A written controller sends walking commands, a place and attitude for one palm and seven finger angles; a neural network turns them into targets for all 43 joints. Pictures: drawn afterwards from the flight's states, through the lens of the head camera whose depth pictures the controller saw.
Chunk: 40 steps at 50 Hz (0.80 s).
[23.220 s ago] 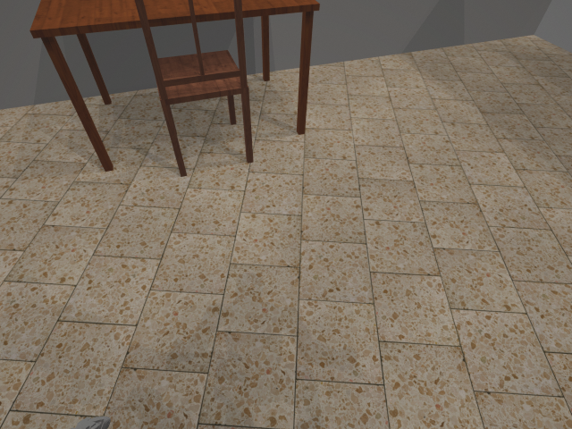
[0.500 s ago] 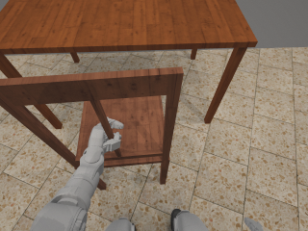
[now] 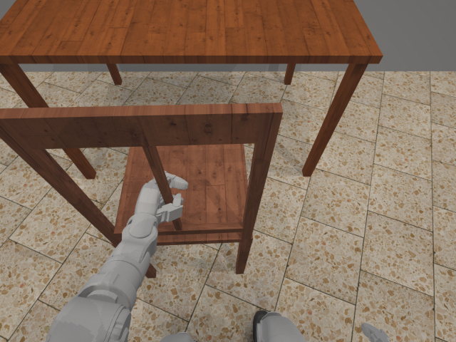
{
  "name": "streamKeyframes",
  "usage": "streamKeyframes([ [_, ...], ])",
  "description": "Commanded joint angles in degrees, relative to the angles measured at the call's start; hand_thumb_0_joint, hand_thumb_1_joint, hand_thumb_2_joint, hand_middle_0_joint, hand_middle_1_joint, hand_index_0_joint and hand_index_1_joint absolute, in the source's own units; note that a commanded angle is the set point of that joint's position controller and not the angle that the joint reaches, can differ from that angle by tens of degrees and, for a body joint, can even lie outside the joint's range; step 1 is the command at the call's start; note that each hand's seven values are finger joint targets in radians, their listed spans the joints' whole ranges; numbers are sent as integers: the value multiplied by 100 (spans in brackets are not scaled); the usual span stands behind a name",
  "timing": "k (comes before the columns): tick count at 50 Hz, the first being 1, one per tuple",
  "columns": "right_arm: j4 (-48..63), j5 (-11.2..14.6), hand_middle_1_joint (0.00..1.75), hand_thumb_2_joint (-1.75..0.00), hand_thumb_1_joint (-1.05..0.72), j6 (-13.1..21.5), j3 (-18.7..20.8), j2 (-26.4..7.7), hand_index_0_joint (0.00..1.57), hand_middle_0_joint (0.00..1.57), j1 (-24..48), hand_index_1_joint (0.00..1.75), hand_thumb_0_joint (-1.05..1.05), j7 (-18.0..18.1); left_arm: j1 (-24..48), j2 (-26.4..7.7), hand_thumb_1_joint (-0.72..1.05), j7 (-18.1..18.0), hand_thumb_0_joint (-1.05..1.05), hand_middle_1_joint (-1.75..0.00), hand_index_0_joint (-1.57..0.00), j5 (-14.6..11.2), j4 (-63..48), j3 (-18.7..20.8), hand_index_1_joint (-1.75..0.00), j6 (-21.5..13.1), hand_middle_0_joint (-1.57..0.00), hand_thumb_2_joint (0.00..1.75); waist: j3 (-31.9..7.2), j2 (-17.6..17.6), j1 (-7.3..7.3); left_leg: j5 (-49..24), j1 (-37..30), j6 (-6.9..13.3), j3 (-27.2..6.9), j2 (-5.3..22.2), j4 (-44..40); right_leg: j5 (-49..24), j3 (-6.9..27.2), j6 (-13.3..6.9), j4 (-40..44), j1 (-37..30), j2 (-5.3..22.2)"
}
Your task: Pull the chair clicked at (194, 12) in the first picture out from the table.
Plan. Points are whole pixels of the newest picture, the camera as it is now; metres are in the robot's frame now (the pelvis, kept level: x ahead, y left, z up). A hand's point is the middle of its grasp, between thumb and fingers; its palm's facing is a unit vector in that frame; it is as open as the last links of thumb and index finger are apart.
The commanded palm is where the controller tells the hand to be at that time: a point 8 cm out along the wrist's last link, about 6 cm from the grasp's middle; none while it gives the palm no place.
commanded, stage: step backward, pulling the chair out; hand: left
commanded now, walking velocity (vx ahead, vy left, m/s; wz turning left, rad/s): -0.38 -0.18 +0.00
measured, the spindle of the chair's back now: (167, 195) +0.39 +0.13 -0.05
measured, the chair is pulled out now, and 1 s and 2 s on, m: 0.32 0.53 0.64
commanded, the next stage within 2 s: stop walking, hand still on the chair in 0.84 s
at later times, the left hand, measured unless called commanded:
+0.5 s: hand (178, 245) +0.29 +0.10 -0.05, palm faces -0.06 -0.98 -0.18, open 4.9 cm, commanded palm +0.27 +0.14 -0.05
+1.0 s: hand (173, 324) +0.16 +0.09 -0.05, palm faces +0.00 -0.98 -0.19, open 4.9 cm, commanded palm +0.14 +0.14 -0.03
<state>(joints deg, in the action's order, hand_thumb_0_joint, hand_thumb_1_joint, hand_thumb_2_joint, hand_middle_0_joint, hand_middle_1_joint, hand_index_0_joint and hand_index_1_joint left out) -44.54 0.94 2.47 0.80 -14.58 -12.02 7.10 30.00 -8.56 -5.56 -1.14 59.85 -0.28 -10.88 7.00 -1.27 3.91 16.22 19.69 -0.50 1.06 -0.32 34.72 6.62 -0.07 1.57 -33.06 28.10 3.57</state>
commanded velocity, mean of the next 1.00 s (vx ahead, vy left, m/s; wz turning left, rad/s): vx -0.30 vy -0.01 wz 0.05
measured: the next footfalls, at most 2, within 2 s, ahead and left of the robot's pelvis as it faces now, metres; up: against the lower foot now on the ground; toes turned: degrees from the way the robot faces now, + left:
right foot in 0.16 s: +0.01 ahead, -0.14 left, +0.00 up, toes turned -3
left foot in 0.50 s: -0.05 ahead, +0.14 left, +0.00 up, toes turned +1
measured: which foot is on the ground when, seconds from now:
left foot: down 0.00-0.24, up 0.26-0.48, down 0.50-0.78, up 0.80-1.00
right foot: down 0.00-0.00, up 0.02-0.14, down 0.16-0.54, up 0.56-0.74, down 0.76-1.00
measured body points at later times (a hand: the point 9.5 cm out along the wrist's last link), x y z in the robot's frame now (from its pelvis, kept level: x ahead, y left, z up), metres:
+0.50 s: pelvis -0.08 +0.00 +0.01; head +0.01 -0.02 +0.45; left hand +0.29 +0.15 -0.04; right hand +0.01 -0.30 -0.12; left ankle -0.09 +0.14 -0.73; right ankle -0.03 -0.14 -0.72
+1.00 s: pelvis -0.20 -0.02 +0.01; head -0.13 -0.05 +0.45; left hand +0.15 +0.14 -0.03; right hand -0.11 -0.29 -0.13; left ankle -0.24 +0.12 -0.69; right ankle -0.14 -0.14 -0.72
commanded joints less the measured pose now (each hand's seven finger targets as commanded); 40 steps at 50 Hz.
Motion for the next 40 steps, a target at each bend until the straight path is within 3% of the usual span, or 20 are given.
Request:
streamKeyframes([
  [1, 744, -190, 30, -90, -90, 49, 207, -629, 20, 20, -61, 30, 0, -63, 1873, -514, 90, 53, 0, -145, -50, 83, -1573, -30, -145, -472, -50, 90, -2189, 1600, -223, -3546, -642, 806, -1666, 2116, -1211, 1870, 115, -127, -1755, -782, -102],
  [4, 563, -137, 30, -90, -90, 107, 329, -705, 20, 20, -479, 30, 0, -227, 1834, -495, 90, 45, 0, -145, -50, 100, -1391, -11, -145, -569, -50, 90, -2450, 929, -89, -6106, -2517, 718, -1390, 2002, -220, 1326, 63, -182, -501, -368, -202],
  [7, 451, -158, 30, -90, -90, 101, 309, -714, 20, 20, -538, 30, 0, -320, 1894, -623, 90, 60, 0, -145, -50, 225, -1278, 18, -145, -719, -50, 90, -2569, 1561, -35, -6073, -2731, 476, -1052, 1741, 42, 415, 69, -212, 502, -771, -171],
  [9, 480, -141, 30, -90, -90, 72, 290, -751, 20, 20, -448, 30, 0, -295, 1604, -862, 90, 74, 0, -145, -50, 286, -1129, 190, -145, -752, -50, 90, -2509, 1366, -91, -5379, -1973, 280, -798, 1519, 179, -1146, 125, -250, 766, -1472, 15],
  [10, 531, -83, 30, -90, -90, 39, 295, -728, 20, 20, -510, 30, 0, -264, 1576, -1034, 90, 50, 0, -145, -50, 243, -1299, 275, -145, -769, -50, 90, -2837, 969, -35, -4816, -1623, 96, -456, 1309, 235, -2800, 275, -287, 727, -2151, 222],
  [11, 592, -1, 30, -90, -90, 36, 343, -706, 20, 20, -460, 30, 0, -168, 1527, -1335, 90, 19, 0, -145, -50, 138, -1289, 525, -145, -774, -50, 90, -3119, -78, -38, -3180, -845, -122, -176, 948, 494, -4349, 583, -414, 543, -3030, 590],
  [12, 713, 38, 30, -90, -90, 40, 327, -657, 20, 20, -246, 30, 0, -88, 1453, -1451, 90, 17, 0, -145, -50, 96, -1311, 606, -145, -765, -50, 90, -3161, -599, -110, -382, 43, -262, -66, 482, 935, -5607, 1032, -688, 436, -3522, 1192],
  [13, 820, 59, 30, -90, -90, 52, 285, -638, 20, 20, 19, 30, 0, -57, 1272, -1536, 90, 30, 0, -145, -50, 85, -1249, 680, -145, -672, -50, 90, -2976, -656, -273, 1096, 503, -233, -349, 237, 1448, -5542, 1240, -843, 514, -3266, 1636],
  [15, 746, -10, 30, -90, -90, 55, 134, -588, 20, 20, 114, 30, 0, -34, 1037, -1493, 90, -8, 0, -145, -50, 96, -1191, 716, -145, -460, -50, 90, -2819, -236, -338, 1423, 812, -257, -720, 241, 1671, -5011, 1225, -1117, 436, -3171, 1896],
  [20, 769, 22, 30, -90, -90, -121, 66, -661, 20, 20, 61, 30, 0, 91, 894, -1178, 90, -80, 0, -145, -50, 17, -1323, 494, -145, -90, -50, 90, -2769, -731, -266, 753, 256, -317, -381, 201, 347, -4906, 684, -831, 386, -3213, 1520],
  [23, 818, 31, 30, -90, -90, -252, 149, -754, 20, 20, -116, 30, 0, 181, 1074, -883, 90, -21, 0, -145, -50, -63, -1600, 125, -145, -22, -50, 90, -2804, -760, -149, -1235, -727, -187, -171, 577, -993, -3878, 268, -407, 216, -2763, 984],
  [25, 949, 44, 30, -90, -90, -372, 275, -941, 20, 20, -167, 30, 0, 108, 1246, -544, 90, 40, 0, -145, -50, -117, -1780, -196, -145, -39, -50, 90, -2652, 199, -158, -3660, -1509, 178, -510, 1336, -1192, -1867, -26, -13, 9, -1869, 195],
  [27, 1040, -135, 30, -90, -90, -362, 221, -703, 20, 20, -6, 30, 0, -9, 1705, -303, 90, 96, 0, -145, -50, -17, -2161, -304, -145, -171, -50, 90, -2589, 1754, -84, -4810, -1671, 532, -1028, 1785, -1097, 540, -83, -45, -937, -1122, -42],
  [28, 989, -206, 30, -90, -90, -336, 231, -639, 20, 20, 23, 30, 0, -97, 1611, -342, 90, 94, 0, -145, -50, 36, -2027, -220, -145, -195, -50, 90, -2420, 2072, -146, -4793, -1579, 674, -1156, 1965, -1181, 1875, -38, -109, -1363, -791, -111],
  [31, 801, -146, 30, -90, -90, -224, 334, -667, 20, 20, -300, 30, 0, -247, 1592, -329, 90, 54, 0, -145, -50, 54, -1757, -150, -145, -322, -50, 90, -2424, 1429, -99, -5916, -2696, 824, -1125, 2022, -585, 1734, 47, -144, -894, -334, -216],
  [35, 605, -127, 30, -90, -90, -93, 313, -702, 20, 20, -322, 30, 0, -267, 1701, -612, 90, 45, 0, -145, -50, 109, -1252, 14, -145, -456, -50, 90, -2232, 1675, -96, -5064, -2426, 650, -981, 1879, -412, 1211, 66, -145, 212, -861, -192],
  [37, 574, -69, 30, -90, -90, -59, 276, -693, 20, 20, -255, 30, 0, -244, 1606, -765, 90, 74, 0, -145, -50, 105, -1107, 123, -145, -510, -50, 90, -2268, 1419, -192, -4004, -1816, 443, -732, 1613, -98, -103, 52, -148, 1026, -1564, -83],
  [38, 593, -18, 30, -90, -90, -57, 244, -613, 20, 20, -211, 30, 0, -206, 1598, -969, 90, 85, 0, -145, -50, 126, -1088, 202, -145, -534, -50, 90, -2373, 738, -165, -2826, -1174, 177, -348, 1231, 216, -1832, 329, -185, 1156, -2117, 306],
  [39, 581, 86, 30, -90, -90, -35, 270, -590, 20, 20, -224, 30, 0, -108, 1611, -1255, 90, 76, 0, -145, -50, 86, -934, 303, -145, -484, -50, 90, -2384, -410, -156, -526, -247, -184, 13, 670, 678, -2706, 807, -500, 1021, -2511, 969],
  [40, 621, 145, 30, -90, -90, 8, 345, -696, 20, 20, -28, 30, 0, -72, 1410, -1620, 90, 23, 0, -145, -50, 10, -680, 635, -145, -351, -50, 90, -2395, -1423, -283, 1270, 141, -283, -187, 200, 1583, -2895, 1478, -846, 1182, -2208, 1572],
])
